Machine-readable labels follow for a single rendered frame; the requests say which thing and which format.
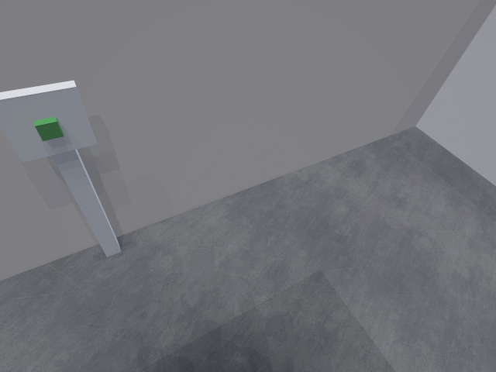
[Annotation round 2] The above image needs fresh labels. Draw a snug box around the panel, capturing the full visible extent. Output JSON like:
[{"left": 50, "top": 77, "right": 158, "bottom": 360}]
[{"left": 0, "top": 81, "right": 121, "bottom": 257}]

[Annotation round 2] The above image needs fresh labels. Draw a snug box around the button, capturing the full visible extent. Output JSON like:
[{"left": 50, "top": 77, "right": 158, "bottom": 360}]
[{"left": 34, "top": 116, "right": 64, "bottom": 141}]

